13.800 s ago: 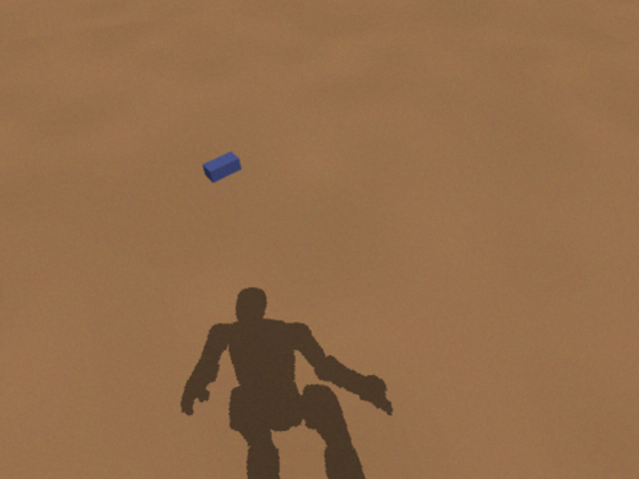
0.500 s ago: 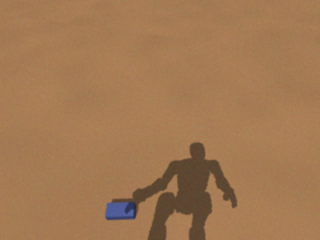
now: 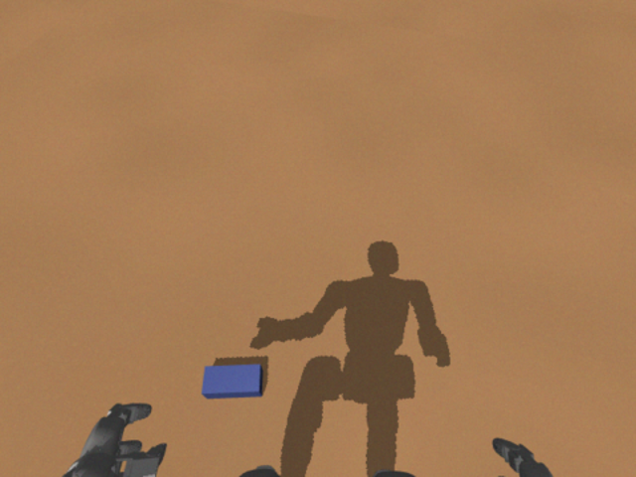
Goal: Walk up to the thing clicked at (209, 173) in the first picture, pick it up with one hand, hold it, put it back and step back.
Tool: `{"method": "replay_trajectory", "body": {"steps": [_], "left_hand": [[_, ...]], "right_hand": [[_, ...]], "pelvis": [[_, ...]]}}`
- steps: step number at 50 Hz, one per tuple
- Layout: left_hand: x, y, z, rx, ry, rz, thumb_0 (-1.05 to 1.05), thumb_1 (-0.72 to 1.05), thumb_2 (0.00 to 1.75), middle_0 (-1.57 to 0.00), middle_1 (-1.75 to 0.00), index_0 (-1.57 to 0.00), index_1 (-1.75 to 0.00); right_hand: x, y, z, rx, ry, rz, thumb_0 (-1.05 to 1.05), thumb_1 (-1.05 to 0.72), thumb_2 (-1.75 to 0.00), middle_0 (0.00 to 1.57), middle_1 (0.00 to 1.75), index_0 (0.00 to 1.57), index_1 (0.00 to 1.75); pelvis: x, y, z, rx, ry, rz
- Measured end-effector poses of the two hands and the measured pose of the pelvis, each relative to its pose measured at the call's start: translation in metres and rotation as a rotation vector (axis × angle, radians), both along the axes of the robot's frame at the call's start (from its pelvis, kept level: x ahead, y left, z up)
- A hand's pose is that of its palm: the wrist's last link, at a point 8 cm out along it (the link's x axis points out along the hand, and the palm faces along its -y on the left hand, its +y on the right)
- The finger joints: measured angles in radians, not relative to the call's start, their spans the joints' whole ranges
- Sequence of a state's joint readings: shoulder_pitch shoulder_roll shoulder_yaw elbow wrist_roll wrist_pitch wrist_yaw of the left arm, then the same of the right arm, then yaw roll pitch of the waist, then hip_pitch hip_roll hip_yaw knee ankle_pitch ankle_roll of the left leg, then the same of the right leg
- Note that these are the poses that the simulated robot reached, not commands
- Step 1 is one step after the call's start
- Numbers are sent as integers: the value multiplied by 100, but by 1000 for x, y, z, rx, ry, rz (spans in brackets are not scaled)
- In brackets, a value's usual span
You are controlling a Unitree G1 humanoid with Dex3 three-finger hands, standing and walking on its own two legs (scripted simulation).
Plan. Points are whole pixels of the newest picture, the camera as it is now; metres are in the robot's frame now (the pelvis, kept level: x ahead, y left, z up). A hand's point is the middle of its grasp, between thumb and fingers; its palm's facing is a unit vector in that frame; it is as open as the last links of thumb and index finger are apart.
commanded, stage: rise first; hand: left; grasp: from above
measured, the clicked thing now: (233, 381) +0.41 +0.26 -0.72
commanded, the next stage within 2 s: none
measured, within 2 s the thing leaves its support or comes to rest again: neither
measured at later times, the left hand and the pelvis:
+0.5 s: hand out of the picture +0.13 +0.27 -0.22, palm faces -0.20 -0.85 -0.49, open 14.1 cm; pelvis -0.01 +0.01 -0.08, yaw +0 degrees
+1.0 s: hand (174, 436) +0.22 +0.31 -0.41, palm faces -0.46 -0.44 -0.78, open 14.1 cm; pelvis -0.07 +0.00 -0.27, yaw -2 degrees
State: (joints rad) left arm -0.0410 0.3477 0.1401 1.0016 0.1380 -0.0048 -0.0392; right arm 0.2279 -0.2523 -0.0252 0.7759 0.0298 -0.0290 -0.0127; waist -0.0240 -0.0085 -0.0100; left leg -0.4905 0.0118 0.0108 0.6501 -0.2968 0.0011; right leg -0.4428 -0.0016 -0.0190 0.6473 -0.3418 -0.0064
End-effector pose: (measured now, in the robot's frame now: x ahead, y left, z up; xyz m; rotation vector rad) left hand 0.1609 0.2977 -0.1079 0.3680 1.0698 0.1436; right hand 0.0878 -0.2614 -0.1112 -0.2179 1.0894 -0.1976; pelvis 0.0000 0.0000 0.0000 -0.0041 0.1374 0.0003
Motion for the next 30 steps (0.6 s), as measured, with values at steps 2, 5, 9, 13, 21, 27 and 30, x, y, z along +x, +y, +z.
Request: {"method": "replay_trajectory", "body": {"steps": [2,5,9,13,21,27,30], "left_hand": [[0,1,-2,22,9,-14,1,23,94,-13,-85,-14,-83],[-6,3,-9,49,41,-21,0,1,95,-10,-94,-12,-92],[-18,5,-24,69,75,-24,0,-23,97,-9,-101,-10,-99],[-25,6,-40,82,61,-38,0,-39,98,-8,-104,-9,-103],[-29,8,-57,127,41,-108,0,-52,99,-8,-106,-9,-106],[-30,9,-70,157,49,-147,0,-55,98,-9,-106,-10,-106],[-27,11,-82,179,56,-186,0,-56,97,-10,-106,-10,-106]], "right_hand": [[0,3,-3,10,-9,-4,0,-93,-90,20,30,20,30],[4,6,-8,18,-38,-5,0,-92,-90,20,30,20,30],[16,7,-16,10,-92,14,1,-92,-90,20,30,20,30],[32,8,-26,-11,-139,42,1,-91,-90,20,30,20,30],[60,14,-44,-25,-213,85,1,-91,-90,20,30,20,30],[74,22,-56,-15,-262,109,1,-93,-91,20,30,20,30],[78,25,-66,-14,-279,128,1,-94,-91,20,30,20,30]], "pelvis": [[1,1,-4,-2,11,0],[1,4,-12,-5,31,-1],[0,5,-26,-7,67,-2],[-3,6,-42,-10,106,0],[-5,7,-69,-23,167,4],[-7,9,-85,-32,207,7],[-10,9,-97,-34,233,7]]}}
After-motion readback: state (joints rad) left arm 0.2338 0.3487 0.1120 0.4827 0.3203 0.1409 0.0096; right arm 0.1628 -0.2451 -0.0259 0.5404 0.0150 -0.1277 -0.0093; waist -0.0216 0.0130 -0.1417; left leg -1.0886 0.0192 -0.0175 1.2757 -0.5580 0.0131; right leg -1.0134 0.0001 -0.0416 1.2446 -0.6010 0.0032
